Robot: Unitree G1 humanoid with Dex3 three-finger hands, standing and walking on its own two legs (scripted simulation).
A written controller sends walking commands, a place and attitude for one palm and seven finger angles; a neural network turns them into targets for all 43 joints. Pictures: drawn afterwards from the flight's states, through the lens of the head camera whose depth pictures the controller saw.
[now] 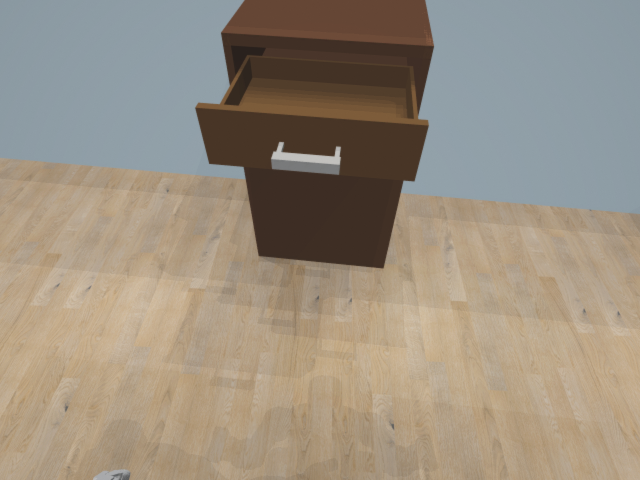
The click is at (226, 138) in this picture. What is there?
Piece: drawer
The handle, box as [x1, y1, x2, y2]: [271, 142, 340, 174]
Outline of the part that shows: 273,151 271,158 272,168 338,174 339,171 340,147 336,146 334,157 286,153 282,151 283,142 279,142 277,150 275,152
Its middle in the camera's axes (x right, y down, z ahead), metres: -0.03 -0.17 +0.79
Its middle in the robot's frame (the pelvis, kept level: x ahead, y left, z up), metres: +0.70 +0.07 -0.01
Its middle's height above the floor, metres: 0.77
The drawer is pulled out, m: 0.29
